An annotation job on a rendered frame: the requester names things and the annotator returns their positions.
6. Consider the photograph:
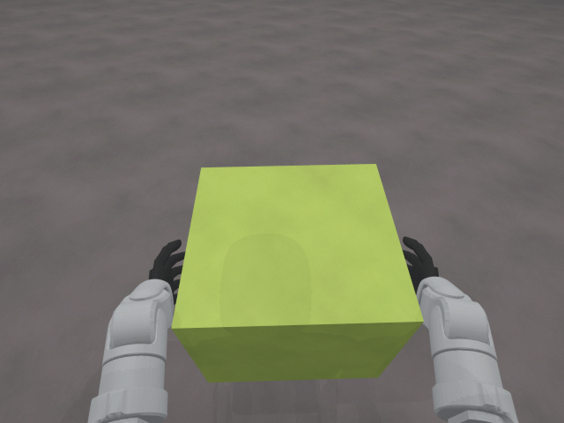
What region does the right robot forearm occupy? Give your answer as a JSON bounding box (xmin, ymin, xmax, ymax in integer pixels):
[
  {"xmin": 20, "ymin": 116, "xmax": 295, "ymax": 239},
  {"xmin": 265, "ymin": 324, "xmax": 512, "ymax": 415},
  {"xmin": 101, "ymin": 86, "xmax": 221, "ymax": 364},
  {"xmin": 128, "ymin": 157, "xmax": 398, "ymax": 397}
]
[{"xmin": 416, "ymin": 277, "xmax": 519, "ymax": 423}]

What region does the robot right hand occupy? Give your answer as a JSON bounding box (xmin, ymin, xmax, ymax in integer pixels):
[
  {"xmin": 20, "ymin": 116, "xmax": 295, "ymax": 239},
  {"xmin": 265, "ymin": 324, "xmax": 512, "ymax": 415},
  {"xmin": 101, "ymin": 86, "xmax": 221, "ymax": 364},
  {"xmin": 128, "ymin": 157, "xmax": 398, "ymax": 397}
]
[{"xmin": 403, "ymin": 236, "xmax": 439, "ymax": 294}]

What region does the left robot forearm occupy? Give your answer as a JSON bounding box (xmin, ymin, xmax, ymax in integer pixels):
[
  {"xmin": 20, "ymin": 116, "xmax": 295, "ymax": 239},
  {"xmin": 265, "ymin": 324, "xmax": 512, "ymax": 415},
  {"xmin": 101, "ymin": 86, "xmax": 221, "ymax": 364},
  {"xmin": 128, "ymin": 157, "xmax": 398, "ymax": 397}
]
[{"xmin": 87, "ymin": 279, "xmax": 174, "ymax": 423}]

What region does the carton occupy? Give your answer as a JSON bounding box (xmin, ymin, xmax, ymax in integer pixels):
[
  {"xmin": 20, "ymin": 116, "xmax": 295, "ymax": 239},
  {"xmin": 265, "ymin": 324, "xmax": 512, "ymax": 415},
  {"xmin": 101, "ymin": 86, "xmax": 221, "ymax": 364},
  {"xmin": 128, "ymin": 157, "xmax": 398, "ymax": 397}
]
[{"xmin": 171, "ymin": 164, "xmax": 424, "ymax": 382}]

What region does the robot left hand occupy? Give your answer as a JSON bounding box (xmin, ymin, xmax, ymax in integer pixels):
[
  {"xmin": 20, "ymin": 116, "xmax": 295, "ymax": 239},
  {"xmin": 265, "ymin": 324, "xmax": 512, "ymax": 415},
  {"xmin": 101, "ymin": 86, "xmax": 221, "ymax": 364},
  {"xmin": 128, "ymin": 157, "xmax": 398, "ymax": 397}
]
[{"xmin": 148, "ymin": 240, "xmax": 186, "ymax": 304}]

